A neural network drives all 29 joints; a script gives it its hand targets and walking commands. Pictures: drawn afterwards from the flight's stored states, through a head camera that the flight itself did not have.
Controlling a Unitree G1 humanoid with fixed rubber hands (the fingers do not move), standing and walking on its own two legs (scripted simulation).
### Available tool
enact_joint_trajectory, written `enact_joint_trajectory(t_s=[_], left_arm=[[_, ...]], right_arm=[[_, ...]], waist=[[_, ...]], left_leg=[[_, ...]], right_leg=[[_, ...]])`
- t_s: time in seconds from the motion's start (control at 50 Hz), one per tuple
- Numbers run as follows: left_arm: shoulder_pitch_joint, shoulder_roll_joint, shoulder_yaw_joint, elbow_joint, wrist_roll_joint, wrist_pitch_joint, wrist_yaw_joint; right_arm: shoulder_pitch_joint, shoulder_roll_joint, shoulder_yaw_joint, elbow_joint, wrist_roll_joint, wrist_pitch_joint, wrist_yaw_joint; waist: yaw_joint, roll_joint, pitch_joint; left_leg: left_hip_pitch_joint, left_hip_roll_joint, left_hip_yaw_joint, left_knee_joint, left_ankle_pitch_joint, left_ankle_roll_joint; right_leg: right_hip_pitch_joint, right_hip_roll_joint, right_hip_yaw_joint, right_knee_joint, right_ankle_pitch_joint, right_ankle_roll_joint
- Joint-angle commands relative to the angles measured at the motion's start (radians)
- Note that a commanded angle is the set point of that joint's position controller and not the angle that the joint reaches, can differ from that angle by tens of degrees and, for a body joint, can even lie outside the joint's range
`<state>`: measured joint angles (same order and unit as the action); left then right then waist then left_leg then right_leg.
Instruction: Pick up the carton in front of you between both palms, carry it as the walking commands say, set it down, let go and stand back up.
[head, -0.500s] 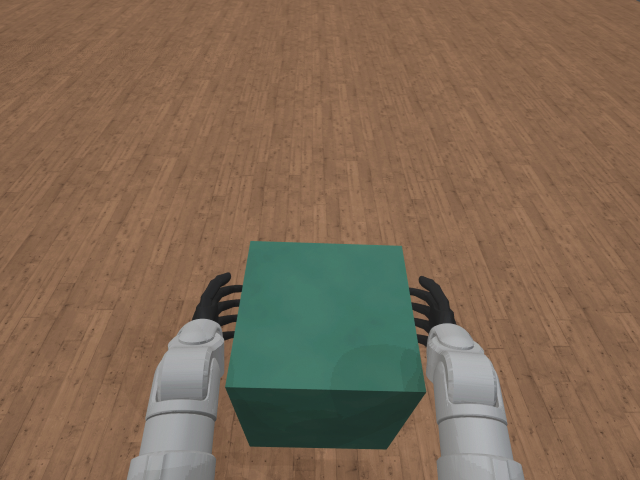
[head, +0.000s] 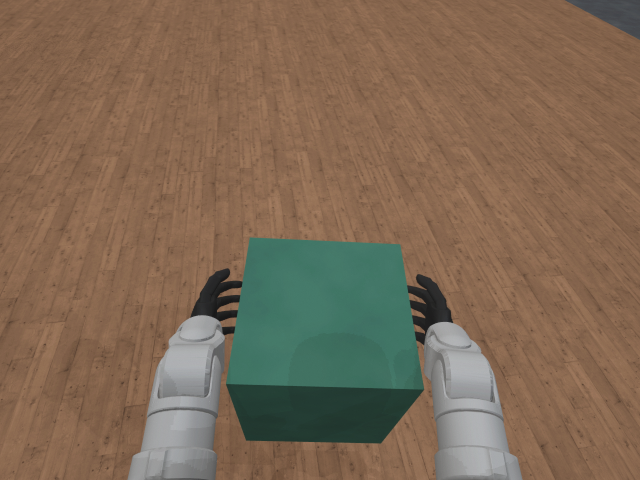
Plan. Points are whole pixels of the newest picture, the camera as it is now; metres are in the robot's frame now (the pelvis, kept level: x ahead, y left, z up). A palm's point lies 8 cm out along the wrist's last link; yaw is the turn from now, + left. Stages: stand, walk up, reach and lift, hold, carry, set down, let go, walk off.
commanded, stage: hold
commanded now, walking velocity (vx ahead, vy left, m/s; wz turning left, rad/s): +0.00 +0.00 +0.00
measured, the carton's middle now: (319, 347) +0.30 +0.00 -0.05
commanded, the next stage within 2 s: set down in 0.08 s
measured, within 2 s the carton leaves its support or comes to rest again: neither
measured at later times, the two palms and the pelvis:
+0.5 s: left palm (201, 314) +0.33 +0.17 -0.03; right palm (402, 320) +0.33 -0.12 -0.02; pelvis -0.02 +0.04 -0.03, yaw -2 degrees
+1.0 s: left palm (212, 348) +0.38 +0.19 -0.22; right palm (366, 343) +0.40 -0.11 -0.21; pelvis -0.04 +0.00 -0.15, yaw -3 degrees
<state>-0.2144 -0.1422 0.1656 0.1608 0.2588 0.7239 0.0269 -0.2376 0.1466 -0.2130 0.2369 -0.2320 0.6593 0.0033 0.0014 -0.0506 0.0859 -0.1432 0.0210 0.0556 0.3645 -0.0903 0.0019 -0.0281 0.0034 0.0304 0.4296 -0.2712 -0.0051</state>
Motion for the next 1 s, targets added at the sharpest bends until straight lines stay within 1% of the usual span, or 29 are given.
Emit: enact_joint_trajectory(t_s=[0.0, 0.08, 0.1, 0.16, 0.2, 0.24, 0.26, 0.28, 0.3, 0.32, 0.38, 0.4, 0.44, 0.48, 0.56, 0.62, 0.66, 0.7, 0.74, 0.78, 0.82, 0.9, 0.92, 0.94, 0.98], left_arm=[[-0.46, -0.89, -0.548, -0.068, -0.233, -0.047, -0.221], [-0.493, -0.909, -0.554, -0.058, -0.242, -0.045, -0.235], [-0.514, -0.92, -0.55, -0.045, -0.243, -0.045, -0.236], [-0.58, -0.95, -0.499, 0.033, -0.226, -0.052, -0.238], [-0.632, -0.966, -0.43, 0.119, -0.197, -0.069, -0.239], [-0.689, -0.966, -0.337, 0.214, -0.155, -0.094, -0.236], [-0.717, -0.957, -0.288, 0.263, -0.13, -0.107, -0.231], [-0.744, -0.939, -0.236, 0.307, -0.104, -0.121, -0.225], [-0.768, -0.915, -0.185, 0.347, -0.076, -0.135, -0.217], [-0.788, -0.881, -0.134, 0.374, -0.048, -0.151, -0.208], [-0.799, -0.763, -0.002, 0.429, 0.029, -0.203, -0.182], [-0.793, -0.722, 0.03, 0.437, 0.05, -0.224, -0.175], [-0.785, -0.662, 0.059, 0.445, 0.071, -0.272, -0.166], [-0.789, -0.64, 0.046, 0.445, 0.068, -0.326, -0.161], [-0.824, -0.689, -0.054, 0.44, 0.028, -0.445, -0.164], [-0.871, -0.747, -0.163, 0.424, -0.01, -0.521, -0.17], [-0.911, -0.783, -0.247, 0.397, -0.039, -0.556, -0.176], [-0.951, -0.798, -0.325, 0.351, -0.073, -0.572, -0.183], [-0.977, -0.792, -0.38, 0.305, -0.104, -0.569, -0.191], [-0.983, -0.782, -0.401, 0.288, -0.122, -0.554, -0.202], [-0.986, -0.77, -0.389, 0.307, -0.126, -0.531, -0.221], [-1.012, -0.739, -0.314, 0.389, -0.108, -0.483, -0.268], [-1.025, -0.729, -0.29, 0.406, -0.101, -0.473, -0.279], [-1.037, -0.726, -0.274, 0.424, -0.097, -0.466, -0.287], [-1.063, -0.713, -0.236, 0.455, -0.088, -0.457, -0.3]], right_arm=[[-0.454, 0.876, 0.518, -0.04, 0.201, -0.032, 0.217], [-0.472, 0.893, 0.503, -0.026, 0.196, -0.038, 0.225], [-0.492, 0.884, 0.489, -0.017, 0.19, -0.042, 0.229], [-0.575, 0.866, 0.434, 0.052, 0.161, -0.064, 0.251], [-0.652, 0.855, 0.379, 0.13, 0.131, -0.09, 0.271], [-0.732, 0.838, 0.306, 0.224, 0.086, -0.123, 0.286], [-0.77, 0.827, 0.264, 0.268, 0.059, -0.14, 0.289], [-0.798, 0.815, 0.214, 0.315, 0.026, -0.156, 0.287], [-0.822, 0.796, 0.161, 0.353, -0.006, -0.172, 0.282], [-0.833, 0.774, 0.105, 0.393, -0.041, -0.186, 0.273], [-0.827, 0.688, -0.03, 0.456, -0.125, -0.227, 0.236], [-0.817, 0.659, -0.061, 0.467, -0.144, -0.242, 0.225], [-0.806, 0.611, -0.092, 0.476, -0.159, -0.281, 0.21], [-0.805, 0.6, -0.083, 0.473, -0.151, -0.328, 0.204], [-0.825, 0.668, 0.009, 0.459, -0.098, -0.437, 0.203], [-0.869, 0.734, 0.119, 0.44, -0.035, -0.511, 0.203], [-0.911, 0.781, 0.212, 0.407, 0.021, -0.54, 0.199], [-0.95, 0.82, 0.301, 0.361, 0.077, -0.553, 0.185], [-0.977, 0.845, 0.373, 0.322, 0.124, -0.549, 0.165], [-0.988, 0.865, 0.418, 0.302, 0.151, -0.533, 0.146], [-0.995, 0.89, 0.428, 0.306, 0.158, -0.506, 0.136], [-1.019, 0.916, 0.375, 0.366, 0.135, -0.448, 0.133], [-1.035, 0.915, 0.355, 0.377, 0.127, -0.438, 0.133], [-1.047, 0.917, 0.34, 0.391, 0.12, -0.43, 0.13], [-1.077, 0.913, 0.309, 0.41, 0.109, -0.423, 0.124]], waist=[[-0.005, 0.023, -0.238], [-0.015, 0.036, -0.25], [-0.021, 0.041, -0.25], [-0.022, 0.054, -0.236], [-0.013, 0.059, -0.223], [0.001, 0.062, -0.213], [0.007, 0.07, -0.202], [0.01, 0.063, -0.198], [0.01, 0.074, -0.184], [0.009, 0.064, -0.18], [0.015, 0.058, -0.172], [0.018, 0.055, -0.181], [0.02, 0.052, -0.218], [0.023, 0.051, -0.279], [0.021, 0.051, -0.453], [0.02, 0.054, -0.649], [0.026, 0.053, -0.819], [0.039, 0.055, -1.001], [0.059, 0.063, -1.148], [0.081, 0.063, -1.208], [0.097, 0.049, -1.186], [0.111, 0.023, -1.068], [0.117, 0.02, -1.048], [0.115, 0.016, -1.036], [0.12, 0.014, -1.022]], left_leg=[[0.433, -0.101, -0.113, 0.031, 0.04, 0.003], [0.442, -0.09, -0.125, 0.021, -0.013, -0.007], [0.438, -0.085, -0.13, 0.018, -0.036, -0.01], [0.425, -0.072, -0.152, 0.016, -0.146, -0.017], [0.411, -0.065, -0.173, 0.022, -0.219, -0.018], [0.369, -0.058, -0.195, 0.034, -0.28, -0.019], [0.338, -0.056, -0.203, 0.042, -0.303, -0.018], [0.309, -0.051, -0.217, 0.048, -0.332, -0.017], [0.279, -0.05, -0.219, 0.058, -0.342, -0.015], [0.25, -0.05, -0.22, 0.073, -0.35, -0.013], [0.152, -0.061, -0.2, 0.124, -0.32, -0.008], [0.117, -0.065, -0.193, 0.147, -0.299, -0.007], [0.055, -0.073, -0.181, 0.199, -0.236, -0.005], [0.014, -0.079, -0.177, 0.253, -0.157, -0.004], [-0.03, -0.095, -0.18, 0.381, 0.011, -0.004], [-0.04, -0.105, -0.18, 0.496, 0.149, -0.004], [-0.039, -0.108, -0.174, 0.577, 0.243, -0.005], [-0.042, -0.113, -0.156, 0.658, 0.329, -0.005], [-0.075, -0.122, -0.127, 0.724, 0.374, -0.004], [-0.164, -0.131, -0.096, 0.765, 0.342, -0.001], [-0.296, -0.137, -0.072, 0.788, 0.253, 0.002], [-0.546, -0.142, -0.047, 0.821, 0.079, 0.008], [-0.596, -0.143, -0.043, 0.833, 0.053, 0.009], [-0.632, -0.142, -0.04, 0.844, 0.039, 0.01], [-0.701, -0.143, -0.038, 0.872, 0.03, 0.011]], right_leg=[[-0.368, 0.045, 0.088, -0.169, 0.01, -0.051], [-0.376, 0.049, 0.083, -0.164, -0.03, -0.063], [-0.379, 0.051, 0.081, -0.158, -0.047, -0.067], [-0.41, 0.052, 0.074, -0.129, -0.113, -0.081], [-0.444, 0.053, 0.071, -0.096, -0.146, -0.088], [-0.461, 0.058, 0.068, -0.053, -0.168, -0.092], [-0.473, 0.061, 0.067, -0.028, -0.17, -0.094], [-0.477, 0.063, 0.065, -0.004, -0.176, -0.093], [-0.494, 0.064, 0.066, 0.019, -0.172, -0.092], [-0.505, 0.066, 0.066, 0.039, -0.174, -0.089], [-0.575, 0.073, 0.062, 0.095, -0.156, -0.073], [-0.604, 0.077, 0.06, 0.117, -0.147, -0.067], [-0.667, 0.087, 0.053, 0.163, -0.119, -0.054], [-0.73, 0.101, 0.046, 0.21, -0.09, -0.041], [-0.891, 0.133, 0.033, 0.313, -0.055, -0.026], [-1.023, 0.152, 0.027, 0.399, -0.02, -0.015], [-1.099, 0.164, 0.019, 0.455, 0.01, -0.003], [-1.158, 0.173, 0.01, 0.508, 0.041, 0.01], [-1.183, 0.181, 0.005, 0.555, 0.071, 0.022], [-1.198, 0.185, 0.002, 0.591, 0.076, 0.032], [-1.215, 0.186, 0.003, 0.617, 0.045, 0.038], [-1.275, 0.185, 0.004, 0.653, -0.057, 0.041], [-1.292, 0.185, 0.005, 0.665, -0.076, 0.041], [-1.308, 0.187, 0.002, 0.676, -0.085, 0.042], [-1.341, 0.191, -0.001, 0.705, -0.088, 0.043]])
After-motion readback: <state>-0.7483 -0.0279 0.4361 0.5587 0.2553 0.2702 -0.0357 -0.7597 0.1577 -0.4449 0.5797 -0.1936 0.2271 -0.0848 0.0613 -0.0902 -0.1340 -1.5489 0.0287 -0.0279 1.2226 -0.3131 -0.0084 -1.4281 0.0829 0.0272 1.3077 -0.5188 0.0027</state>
